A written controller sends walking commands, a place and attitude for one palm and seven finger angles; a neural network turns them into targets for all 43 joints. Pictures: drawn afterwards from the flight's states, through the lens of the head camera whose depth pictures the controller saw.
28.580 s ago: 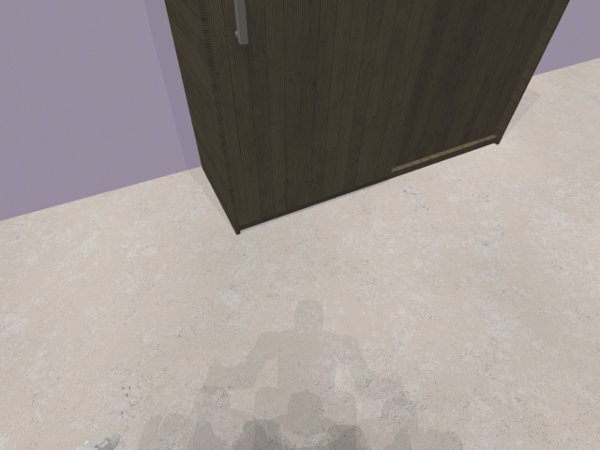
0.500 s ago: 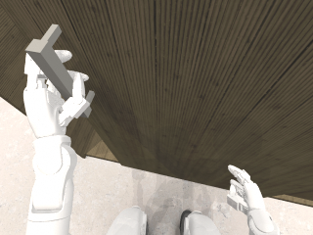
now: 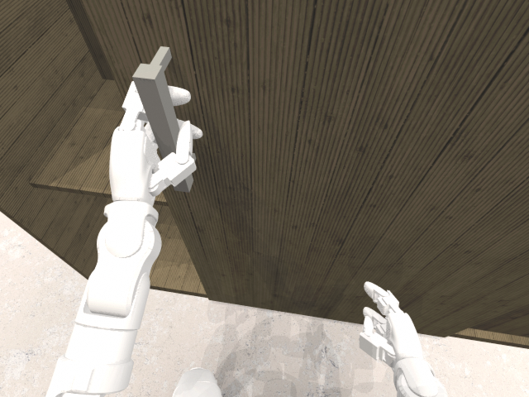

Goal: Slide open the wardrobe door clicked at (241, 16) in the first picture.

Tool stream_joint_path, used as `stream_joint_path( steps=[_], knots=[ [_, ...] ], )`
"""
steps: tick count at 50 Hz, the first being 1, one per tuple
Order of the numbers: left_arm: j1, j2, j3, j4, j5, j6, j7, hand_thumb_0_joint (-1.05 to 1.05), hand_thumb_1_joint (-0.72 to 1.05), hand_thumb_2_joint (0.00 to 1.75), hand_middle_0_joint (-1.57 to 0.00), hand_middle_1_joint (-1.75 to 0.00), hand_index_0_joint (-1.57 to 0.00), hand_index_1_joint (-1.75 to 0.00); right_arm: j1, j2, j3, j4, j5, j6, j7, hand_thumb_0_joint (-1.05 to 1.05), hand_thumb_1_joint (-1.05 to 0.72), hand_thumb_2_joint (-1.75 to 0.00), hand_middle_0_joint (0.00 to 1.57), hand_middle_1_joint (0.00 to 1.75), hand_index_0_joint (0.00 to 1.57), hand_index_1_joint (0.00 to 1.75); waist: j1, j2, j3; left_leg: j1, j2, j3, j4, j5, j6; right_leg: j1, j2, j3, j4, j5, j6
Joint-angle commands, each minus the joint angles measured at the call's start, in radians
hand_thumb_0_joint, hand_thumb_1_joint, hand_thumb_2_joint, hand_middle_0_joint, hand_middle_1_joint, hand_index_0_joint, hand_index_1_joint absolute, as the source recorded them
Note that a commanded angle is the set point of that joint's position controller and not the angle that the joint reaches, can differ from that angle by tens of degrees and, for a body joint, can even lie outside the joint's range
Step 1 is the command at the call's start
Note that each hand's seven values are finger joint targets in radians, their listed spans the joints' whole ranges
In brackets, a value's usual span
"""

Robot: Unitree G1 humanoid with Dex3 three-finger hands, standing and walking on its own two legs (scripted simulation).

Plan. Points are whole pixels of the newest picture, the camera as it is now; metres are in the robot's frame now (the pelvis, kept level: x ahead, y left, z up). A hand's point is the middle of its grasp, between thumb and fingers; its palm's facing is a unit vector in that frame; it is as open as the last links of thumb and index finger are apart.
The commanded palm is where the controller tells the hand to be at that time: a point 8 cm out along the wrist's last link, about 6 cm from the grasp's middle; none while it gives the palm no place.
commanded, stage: step sideways, sliding the door along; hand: left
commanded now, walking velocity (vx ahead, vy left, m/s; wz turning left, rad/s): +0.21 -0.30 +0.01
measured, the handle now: (174, 128) +0.39 +0.18 +0.18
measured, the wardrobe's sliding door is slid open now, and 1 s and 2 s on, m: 0.44 0.66 0.67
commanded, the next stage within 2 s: stop walking and hold the door there in 1.60 s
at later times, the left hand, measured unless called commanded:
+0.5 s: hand (293, 173) +0.34 +0.03 +0.18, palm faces -0.01 -1.00 -0.10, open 6.3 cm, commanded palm +0.33 +0.06 +0.16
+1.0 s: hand (380, 183) +0.34 -0.07 +0.18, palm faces +0.15 -0.99 -0.04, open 6.3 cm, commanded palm +0.32 -0.08 +0.16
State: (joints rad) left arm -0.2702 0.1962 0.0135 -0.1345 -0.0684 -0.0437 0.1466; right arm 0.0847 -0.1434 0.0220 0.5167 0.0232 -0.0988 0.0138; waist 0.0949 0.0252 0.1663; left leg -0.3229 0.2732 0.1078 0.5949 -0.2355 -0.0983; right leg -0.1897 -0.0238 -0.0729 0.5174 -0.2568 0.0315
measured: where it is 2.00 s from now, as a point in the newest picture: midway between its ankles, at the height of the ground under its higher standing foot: outside the picture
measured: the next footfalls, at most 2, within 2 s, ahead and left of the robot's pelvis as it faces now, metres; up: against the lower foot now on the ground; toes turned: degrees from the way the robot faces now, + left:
left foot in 0.26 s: +0.04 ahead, +0.05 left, +0.00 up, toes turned +10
right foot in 0.68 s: +0.00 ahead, -0.35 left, +0.00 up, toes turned -8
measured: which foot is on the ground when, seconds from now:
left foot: down 0.00-0.00, up 0.02-0.24, down 0.26-0.66, up 0.68-0.86, down 0.88-1.00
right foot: down 0.00-0.26, up 0.28-0.66, down 0.68-0.88, up 0.90-1.00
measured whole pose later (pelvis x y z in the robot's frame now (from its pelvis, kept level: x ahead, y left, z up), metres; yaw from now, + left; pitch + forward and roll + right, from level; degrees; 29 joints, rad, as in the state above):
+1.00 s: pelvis -0.04 -0.23 +0.00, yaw +3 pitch -4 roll -4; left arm -0.52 0.20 -0.03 0.10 -0.06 -0.06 0.13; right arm 0.07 -0.21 -0.03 0.65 0.04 -0.01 -0.02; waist 0.09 0.00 0.23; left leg -0.31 0.14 0.14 0.66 -0.28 0.03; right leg -0.49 -0.03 -0.03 1.24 -0.42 0.01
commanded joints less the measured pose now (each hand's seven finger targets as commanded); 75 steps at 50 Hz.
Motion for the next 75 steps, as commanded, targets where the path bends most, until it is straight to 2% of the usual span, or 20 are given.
stream_joint_path(
  steps=[1,5,11,13,14,22,30,32,34,37,40,42,44,45,53,63,66,68,71,75],
  knots=[
    [-0.327,0.096,-0.08,-0.325,0.045,-0.111,-0.044,0.0,0.9,0.9,-0.45,-1.4,-0.45,-1.4,-0.139,-0.104,-0.035,-0.088,-0.009,-0.021,-0.046,0.0,-0.9,-0.9,0.2,0.3,0.2,0.3,-0.04,-0.285,-0.408,-0.131,-0.241,-0.096,0.584,-0.46,0.082,0.047,-0.341,0.385,-0.206,0.57,-0.208],
    [-0.353,0.078,-0.03,-0.329,0.029,-0.154,-0.025,0.0,0.9,0.9,-0.45,-1.4,-0.45,-1.4,-0.098,-0.122,-0.042,-0.023,-0.018,0.029,-0.068,0.0,-0.9,-0.9,0.2,0.3,0.2,0.3,-0.064,-0.338,-0.429,-0.262,-0.217,-0.029,0.564,-0.365,0.059,0.333,-0.237,0.215,-0.03,0.911,-0.236],
    [-0.372,0.094,-0.02,-0.283,0.037,-0.174,-0.05,0.0,0.9,0.9,-0.45,-1.4,-0.45,-1.4,-0.043,-0.149,-0.059,-0.018,-0.031,0.073,-0.086,0.0,-0.9,-0.9,0.2,0.3,0.2,0.3,-0.113,-0.031,-0.49,0.297,-0.181,0.053,-0.19,0.11,0.071,0.01,-0.131,0.098,0.172,0.491,-0.15],
    [-0.43,0.032,-0.08,-0.3,0.015,-0.197,-0.072,0.0,0.9,0.9,-0.45,-1.4,-0.45,-1.4,-0.034,-0.187,-0.081,-0.036,-0.025,0.05,-0.079,0.0,-0.9,-0.9,0.2,0.3,0.2,0.3,-0.105,0.326,-0.542,0.672,0.339,-0.59,-0.238,0.763,0.279,-0.483,0.025,0.092,0.585,-0.33,-0.023],
    [-0.429,0.067,-0.036,-0.236,0.023,-0.196,-0.071,0.0,0.9,0.9,-0.45,-1.4,-0.45,-1.4,-0.058,-0.169,-0.065,-0.032,-0.013,0.048,-0.061,0.0,-0.9,-0.9,0.2,0.3,0.2,0.3,-0.105,0.168,-0.532,0.604,0.361,-0.562,-0.221,0.749,0.337,-0.445,0.008,0.199,0.713,-0.276,-0.039],
    [-0.495,0.073,-0.025,-0.093,0.034,-0.136,-0.096,0.0,0.9,0.9,-0.45,-1.4,-0.45,-1.4,-0.028,-0.192,-0.083,0.004,-0.01,0.052,-0.064,0.0,-0.9,-0.9,0.2,0.3,0.2,0.3,-0.107,0.167,-0.376,0.253,0.15,-0.085,-0.295,0.258,0.222,-0.285,-0.056,0.049,0.476,0.032,0.004],
    [-0.591,-0.012,-0.126,-0.022,0.018,-0.127,-0.097,0.0,0.9,0.9,-0.45,-1.4,-0.45,-1.4,-0.014,-0.172,-0.058,-0.022,0.019,0.028,-0.064,0.0,-0.9,-0.9,0.2,0.3,0.2,0.3,-0.105,0.274,-0.424,0.252,0.062,0.01,-0.113,0.187,0.162,-0.023,0.042,-0.105,0.029,-0.064,0.011],
    [-0.631,-0.036,-0.169,-0.033,0.02,-0.114,-0.089,0.0,0.9,0.9,-0.45,-1.4,-0.45,-1.4,-0.021,-0.14,-0.041,-0.022,0.036,0.018,-0.06,0.0,-0.9,-0.9,0.2,0.3,0.2,0.3,-0.102,0.1,-0.438,0.171,-0.034,0.02,0.072,0.068,0.128,0.075,-0.017,-0.038,-0.139,0.042,-0.015],
    [-0.681,0.07,-0.119,-0.067,0.029,-0.107,-0.064,0.0,0.9,0.9,-0.45,-1.4,-0.45,-1.4,-0.095,-0.095,-0.029,-0.032,0.029,0.013,-0.074,0.0,-0.9,-0.9,0.2,0.3,0.2,0.3,-0.051,-0.348,-0.399,-0.247,-0.218,-0.006,0.533,-0.45,0.078,0.198,-0.342,0.356,-0.2,0.444,-0.197],
    [-0.707,0.022,-0.132,-0.123,0.014,-0.11,-0.041,0.0,0.9,0.9,-0.45,-1.4,-0.45,-1.4,-0.069,-0.14,-0.05,0.026,0.018,0.012,-0.085,0.0,-0.9,-0.9,0.2,0.3,0.2,0.3,-0.076,-0.343,-0.368,-0.305,-0.19,-0.077,0.652,-0.394,0.077,0.285,-0.306,0.272,-0.09,0.663,-0.235],
    [-0.696,-0.054,-0.164,-0.107,0.022,-0.123,-0.04,0.0,0.9,0.9,-0.45,-1.4,-0.45,-1.4,-0.055,-0.137,-0.047,0.019,0.01,0.051,-0.081,0.0,-0.9,-0.9,0.2,0.3,0.2,0.3,-0.092,-0.331,-0.399,-0.144,-0.195,0.02,0.2,-0.272,0.078,0.307,-0.227,0.057,0.025,0.745,-0.203],
    [-0.677,-0.044,-0.163,-0.107,0.019,-0.146,-0.056,0.0,0.9,0.9,-0.45,-1.4,-0.45,-1.4,-0.027,-0.158,-0.061,0.016,0.004,0.065,-0.079,0.0,-0.9,-0.9,0.2,0.3,0.2,0.3,-0.139,-0.154,-0.448,0.233,-0.205,0.07,-0.168,0.13,0.077,0.09,-0.136,-0.05,0.245,0.537,-0.125],
    [-0.688,-0.113,-0.226,-0.156,-0.001,-0.169,-0.078,0.0,0.9,0.9,-0.45,-1.4,-0.45,-1.4,-0.019,-0.222,-0.095,-0.015,-0.004,0.055,-0.067,0.0,-0.9,-0.9,0.2,0.3,0.2,0.3,-0.126,0.256,-0.559,0.667,0.307,-0.582,-0.181,0.774,0.268,-0.451,-0.015,0.065,0.642,-0.32,-0.031],
    [-0.701,-0.116,-0.229,-0.109,0.0,-0.157,-0.088,0.0,0.9,0.9,-0.45,-1.4,-0.45,-1.4,-0.053,-0.206,-0.082,-0.022,0.017,0.047,-0.043,0.0,-0.9,-0.9,0.2,0.3,0.2,0.3,-0.123,0.112,-0.564,0.585,0.35,-0.582,-0.194,0.627,0.323,-0.408,-0.039,0.178,0.773,-0.271,-0.048],
    [-0.747,-0.145,-0.267,-0.045,0.039,-0.103,-0.125,0.0,0.9,0.9,-0.45,-1.4,-0.45,-1.4,-0.046,-0.202,-0.096,-0.018,0.006,0.035,-0.024,0.0,-0.9,-0.9,0.2,0.3,0.2,0.3,-0.117,0.191,-0.395,0.3,0.12,-0.093,-0.265,0.211,0.184,-0.411,-0.071,0.059,0.724,0.038,0.005],
    [-0.706,-0.061,-0.194,-0.048,0.004,-0.126,-0.107,0.0,0.9,0.9,-0.45,-1.4,-0.45,-1.4,-0.014,-0.183,-0.076,-0.054,0.019,0.0,-0.023,0.0,-0.9,-0.9,0.2,0.3,0.2,0.3,-0.123,0.314,-0.474,0.424,0.123,-0.053,-0.118,0.563,0.188,-0.156,0.014,-0.051,0.175,-0.123,0.017],
    [-0.669,0.028,-0.126,-0.07,0.011,-0.135,-0.097,0.0,0.9,0.9,-0.45,-1.4,-0.45,-1.4,-0.022,-0.166,-0.066,-0.049,0.037,-0.002,-0.014,0.0,-0.9,-0.9,0.2,0.3,0.2,0.3,-0.097,0.135,-0.476,0.261,0.011,-0.031,0.091,0.307,0.121,0.091,-0.015,-0.013,-0.119,0.18,-0.004],
    [-0.633,0.177,-0.027,-0.081,0.027,-0.135,-0.071,0.0,0.9,0.9,-0.45,-1.4,-0.45,-1.4,-0.083,-0.118,-0.053,-0.059,0.04,-0.007,-0.029,0.0,-0.9,-0.9,0.2,0.3,0.2,0.3,-0.063,-0.354,-0.453,-0.18,-0.21,0.002,0.5,-0.463,0.061,0.28,-0.312,0.336,-0.094,0.952,-0.161],
    [-0.589,0.172,0.007,-0.168,-0.005,-0.145,-0.048,0.0,0.9,0.9,-0.45,-1.4,-0.45,-1.4,-0.07,-0.159,-0.067,-0.001,0.03,-0.013,-0.051,0.0,-0.9,-0.9,0.2,0.3,0.2,0.3,-0.063,-0.351,-0.437,-0.323,-0.204,-0.072,0.682,-0.497,0.056,0.378,-0.324,0.346,0.007,1.157,-0.233],
    [-0.541,0.104,-0.003,-0.23,0.002,-0.187,-0.04,0.0,0.9,0.9,-0.45,-1.4,-0.45,-1.4,-0.05,-0.155,-0.055,-0.005,0.022,0.023,-0.056,0.0,-0.9,-0.9,0.2,0.3,0.2,0.3,-0.1,-0.218,-0.445,-0.053,-0.187,0.01,-0.024,-0.145,0.047,0.324,-0.189,0.118,0.159,0.948,-0.162]
  ],
)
